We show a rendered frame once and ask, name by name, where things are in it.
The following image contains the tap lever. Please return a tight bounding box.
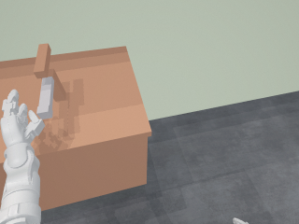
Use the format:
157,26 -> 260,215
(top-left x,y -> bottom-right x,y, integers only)
36,77 -> 54,119

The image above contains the left robot hand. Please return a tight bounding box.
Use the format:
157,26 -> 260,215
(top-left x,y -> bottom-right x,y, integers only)
0,89 -> 46,147

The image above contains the robot left forearm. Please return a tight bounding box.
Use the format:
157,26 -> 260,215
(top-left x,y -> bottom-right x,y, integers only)
0,142 -> 41,224

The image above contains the counter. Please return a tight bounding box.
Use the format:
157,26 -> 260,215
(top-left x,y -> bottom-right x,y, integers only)
0,43 -> 152,211

